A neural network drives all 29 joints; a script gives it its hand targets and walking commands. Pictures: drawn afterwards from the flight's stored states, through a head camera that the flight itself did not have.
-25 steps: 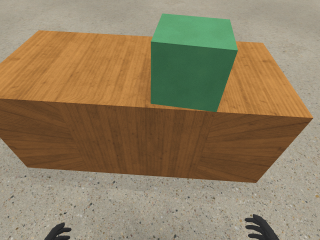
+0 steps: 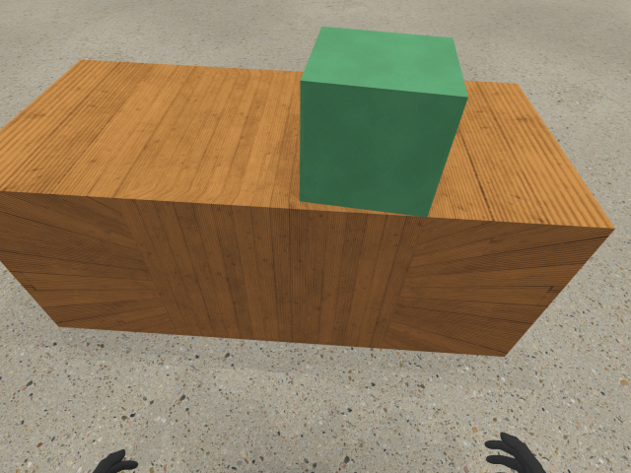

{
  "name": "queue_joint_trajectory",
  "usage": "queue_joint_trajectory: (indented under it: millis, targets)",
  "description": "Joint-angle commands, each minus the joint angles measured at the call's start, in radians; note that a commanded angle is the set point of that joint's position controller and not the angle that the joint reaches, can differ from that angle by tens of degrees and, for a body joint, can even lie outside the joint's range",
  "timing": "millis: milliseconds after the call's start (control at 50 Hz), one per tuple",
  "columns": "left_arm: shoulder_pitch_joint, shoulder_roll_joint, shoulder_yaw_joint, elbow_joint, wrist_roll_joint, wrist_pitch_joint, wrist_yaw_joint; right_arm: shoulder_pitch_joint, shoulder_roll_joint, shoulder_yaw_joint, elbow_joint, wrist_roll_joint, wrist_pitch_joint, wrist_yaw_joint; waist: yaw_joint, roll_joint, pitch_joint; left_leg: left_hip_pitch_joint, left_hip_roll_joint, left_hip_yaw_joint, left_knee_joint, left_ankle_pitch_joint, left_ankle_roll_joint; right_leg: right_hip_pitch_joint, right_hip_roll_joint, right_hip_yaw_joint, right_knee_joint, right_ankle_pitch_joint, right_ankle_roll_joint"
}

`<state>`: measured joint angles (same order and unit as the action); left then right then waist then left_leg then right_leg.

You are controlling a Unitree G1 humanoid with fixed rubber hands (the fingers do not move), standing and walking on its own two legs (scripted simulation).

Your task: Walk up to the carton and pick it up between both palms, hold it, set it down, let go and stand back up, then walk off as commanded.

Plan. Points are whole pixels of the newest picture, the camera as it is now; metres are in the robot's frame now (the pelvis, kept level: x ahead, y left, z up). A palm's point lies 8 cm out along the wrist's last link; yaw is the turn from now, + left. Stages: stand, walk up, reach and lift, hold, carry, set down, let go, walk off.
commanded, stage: walk up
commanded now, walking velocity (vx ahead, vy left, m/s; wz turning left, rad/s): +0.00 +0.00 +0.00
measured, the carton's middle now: (374, 121) +0.83 -0.12 +0.02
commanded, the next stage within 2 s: none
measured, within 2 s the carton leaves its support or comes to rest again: neither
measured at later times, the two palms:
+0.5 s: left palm out of the picture +0.10 +0.21 -0.07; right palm out of the picture +0.13 -0.42 -0.10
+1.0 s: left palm out of the picture +0.14 +0.20 -0.07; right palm (618, 441) +0.21 -0.41 -0.10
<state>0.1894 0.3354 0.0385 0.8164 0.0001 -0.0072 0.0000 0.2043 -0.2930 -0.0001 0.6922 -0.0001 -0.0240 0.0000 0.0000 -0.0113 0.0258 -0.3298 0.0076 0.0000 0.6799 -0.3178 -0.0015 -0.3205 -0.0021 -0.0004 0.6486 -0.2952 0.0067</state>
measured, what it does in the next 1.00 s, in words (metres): walks ahead: right foot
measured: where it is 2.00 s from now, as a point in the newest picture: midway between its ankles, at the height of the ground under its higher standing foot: (352, 464)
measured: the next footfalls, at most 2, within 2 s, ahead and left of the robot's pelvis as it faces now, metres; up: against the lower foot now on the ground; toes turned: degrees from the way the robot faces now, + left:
right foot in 0.38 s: +0.13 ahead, -0.18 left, +0.00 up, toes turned -2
left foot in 1.08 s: +0.28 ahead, +0.02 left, +0.00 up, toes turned -1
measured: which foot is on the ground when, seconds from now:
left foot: down 0.00-0.40, up 0.42-1.00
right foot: down 0.00-0.10, up 0.12-0.36, down 0.38-1.00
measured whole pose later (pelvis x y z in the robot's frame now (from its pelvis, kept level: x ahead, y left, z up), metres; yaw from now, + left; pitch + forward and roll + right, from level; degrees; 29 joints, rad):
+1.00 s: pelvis +0.12 -0.10 +0.00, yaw -1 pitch +1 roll -1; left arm 0.50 0.30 0.09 0.62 0.00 -0.02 0.00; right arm 0.28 -0.43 -0.04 0.69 0.00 0.01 0.00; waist 0.00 0.09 0.06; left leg -0.60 0.03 -0.02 0.90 -0.36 0.00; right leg -0.27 0.07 -0.06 0.61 -0.37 -0.07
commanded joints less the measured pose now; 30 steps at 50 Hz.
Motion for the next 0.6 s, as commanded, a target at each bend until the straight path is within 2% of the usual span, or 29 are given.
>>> queue_joint_trajectory:
  millis: [0,40,60,80,100,120,140,160,180,220,260,280,300,320,340,360,380,400,420,440,460,480,500,540,580]
  targets:
    - [-0.081,0.191,0.046,-0.044,0.019,-0.043,-0.01,-0.092,-0.231,-0.064,-0.02,-0.021,-0.036,-0.011,0.009,0.065,-0.026,0.032,0.109,-0.111,-0.249,0.061,0.057,0.067,-0.095,0.094,-0.171,0.089,-0.06]
    - [-0.082,0.19,0.045,-0.039,0.02,-0.043,-0.01,-0.092,-0.229,-0.063,-0.016,-0.02,-0.036,-0.01,0.009,0.065,-0.025,0.033,0.109,-0.11,-0.252,0.062,0.055,0.067,-0.096,0.095,-0.175,0.096,-0.059]
    - [0.004,0.231,0.069,-0.124,0.036,-0.034,-0.033,0.089,-0.335,-0.111,-0.048,-0.033,-0.039,-0.004,-0.036,0.08,-0.084,0.217,0.12,-0.187,-0.278,-0.336,0.112,-0.075,-0.045,0.065,-0.039,-0.284,-0.074]
    - [-0.044,0.214,0.075,-0.15,0.041,-0.025,-0.045,0.153,-0.366,-0.127,-0.033,-0.047,-0.038,-0.006,-0.082,0.164,0.0,0.328,0.236,-0.377,-0.397,-0.556,0.175,-0.348,-0.001,0.015,0.119,-0.334,-0.04]
    - [-0.092,0.208,0.08,-0.19,0.053,-0.02,-0.045,0.218,-0.397,-0.144,-0.034,-0.062,-0.043,-0.015,-0.124,0.226,0.074,0.353,0.373,-0.579,-0.489,-0.63,0.238,-0.534,0.001,0.053,0.322,-0.311,-0.022]
    - [-0.106,0.222,0.088,-0.216,0.061,-0.018,-0.043,0.225,-0.405,-0.153,-0.044,-0.07,-0.048,-0.024,-0.117,0.148,0.127,0.302,0.419,-0.631,-0.511,-0.636,0.274,-0.589,-0.033,0.139,0.399,-0.282,-0.015]
    - [-0.075,0.233,0.095,-0.215,0.061,-0.014,-0.05,0.2,-0.403,-0.159,-0.055,-0.068,-0.051,-0.03,-0.085,0.102,0.167,0.245,0.408,-0.596,-0.51,-0.62,0.276,-0.556,-0.055,0.15,0.424,-0.234,-0.012]
    - [-0.033,0.242,0.104,-0.203,0.06,-0.012,-0.057,0.143,-0.393,-0.16,-0.067,-0.068,-0.053,-0.031,-0.045,0.078,0.194,0.19,0.383,-0.54,-0.51,-0.574,0.266,-0.515,-0.074,0.148,0.442,-0.204,-0.009]
    - [-0.004,0.247,0.108,-0.202,0.061,-0.011,-0.064,0.101,-0.388,-0.158,-0.081,-0.067,-0.056,-0.029,-0.025,0.079,0.19,0.149,0.349,-0.473,-0.507,-0.517,0.247,-0.456,-0.083,0.129,0.426,-0.184,-0.005]
    - [0.019,0.243,0.109,-0.213,0.052,-0.006,-0.081,0.055,-0.393,-0.154,-0.104,-0.063,-0.054,-0.024,-0.013,0.16,0.202,0.042,0.296,-0.351,-0.512,-0.449,0.22,-0.325,-0.08,0.064,0.346,-0.168,0.005]
    - [0.023,0.245,0.11,-0.234,0.041,-0.003,-0.09,0.041,-0.412,-0.159,-0.12,-0.061,-0.051,-0.023,-0.012,0.257,0.222,-0.029,0.288,-0.284,-0.506,-0.419,0.203,-0.226,-0.092,0.044,0.261,-0.168,0.004]
    - [0.045,0.249,0.11,-0.235,0.037,-0.005,-0.092,0.029,-0.415,-0.159,-0.128,-0.061,-0.048,-0.021,-0.005,0.281,0.216,-0.042,0.276,-0.244,-0.48,-0.397,0.192,-0.17,-0.094,0.029,0.198,-0.179,-0.004]
    - [0.095,0.253,0.111,-0.222,0.033,-0.008,-0.09,0.007,-0.415,-0.157,-0.134,-0.061,-0.044,-0.019,0.017,0.292,0.186,-0.062,0.263,-0.203,-0.441,-0.37,0.177,-0.077,-0.095,0.011,0.124,-0.157,-0.019]
    - [0.183,0.244,0.11,-0.194,0.029,-0.015,-0.085,-0.035,-0.402,-0.152,-0.141,-0.059,-0.037,-0.016,0.067,0.269,0.145,-0.115,0.225,-0.13,-0.365,-0.364,0.152,0.077,-0.081,-0.022,-0.001,-0.066,-0.036]
    - [0.313,0.248,0.116,-0.136,0.027,-0.025,-0.075,-0.058,-0.364,-0.141,-0.139,-0.06,-0.026,-0.014,0.126,0.158,0.075,-0.154,0.158,-0.058,-0.166,-0.365,0.126,0.244,-0.033,-0.047,-0.091,-0.009,-0.032]
    - [0.421,0.295,0.132,-0.082,0.038,-0.039,-0.058,-0.035,-0.275,-0.11,-0.142,-0.061,-0.015,-0.007,0.167,-0.101,0.031,-0.228,0.057,0.029,0.212,-0.302,0.089,0.356,-0.032,0.055,-0.174,-0.087,-0.028]
    - [0.419,0.362,0.138,-0.115,0.063,-0.045,-0.038,-0.024,-0.163,-0.06,-0.182,-0.042,-0.015,-0.005,0.178,-0.302,0.02,-0.443,-0.061,0.01,0.437,-0.346,0.036,0.369,-0.223,0.454,-0.3,-0.322,-0.079]
    - [0.32,0.403,0.146,-0.19,0.071,-0.043,-0.024,-0.01,-0.198,-0.065,-0.201,-0.033,-0.012,-0.013,0.134,-0.242,0.051,-0.518,-0.08,-0.099,0.501,-0.319,0.028,0.288,-0.315,0.727,-0.476,-0.45,-0.137]
    - [0.243,0.391,0.155,-0.218,0.066,-0.036,-0.019,-0.017,-0.309,-0.106,-0.19,-0.024,-0.003,-0.018,0.113,-0.124,0.104,-0.482,-0.017,-0.149,0.542,-0.24,0.035,0.173,-0.33,0.772,-0.544,-0.657,-0.148]
    - [0.199,0.388,0.15,-0.232,0.059,-0.037,-0.015,0.002,-0.343,-0.116,-0.177,-0.021,-0.002,-0.012,0.086,-0.103,0.165,-0.453,0.011,-0.136,0.558,-0.162,0.031,0.091,-0.303,0.735,-0.575,-0.684,-0.102]
    - [0.184,0.37,0.143,-0.238,0.058,-0.045,-0.006,0.048,-0.346,-0.117,-0.152,-0.022,-0.002,-0.002,0.055,-0.071,0.171,-0.418,0.032,-0.11,0.545,-0.092,0.02,0.103,-0.268,0.64,-0.538,-0.539,-0.069]
    - [0.194,0.355,0.138,-0.233,0.057,-0.053,-0.002,0.104,-0.334,-0.117,-0.124,-0.022,-0.003,0.006,0.033,-0.071,0.126,-0.381,0.051,-0.095,0.517,-0.05,0.014,0.16,-0.227,0.528,-0.474,-0.327,-0.036]
    - [0.219,0.344,0.135,-0.233,0.054,-0.058,-0.001,0.137,-0.319,-0.117,-0.116,-0.028,-0.003,0.008,0.028,-0.098,0.051,-0.369,0.055,-0.073,0.49,-0.049,0.013,0.233,-0.209,0.451,-0.412,-0.143,-0.023]
    - [0.288,0.298,0.132,-0.23,0.053,-0.062,0.006,0.143,-0.297,-0.109,-0.117,-0.04,-0.001,0.001,0.041,-0.111,-0.07,-0.385,0.05,-0.043,0.466,-0.036,0.008,0.351,-0.205,0.37,-0.331,0.112,-0.043]
    - [0.351,0.254,0.126,-0.23,0.05,-0.061,0.015,0.121,-0.269,-0.095,-0.125,-0.044,0.008,-0.003,0.051,-0.113,-0.098,-0.435,0.049,-0.04,0.442,0.0,0.008,0.416,-0.2,0.328,-0.301,0.228,-0.055]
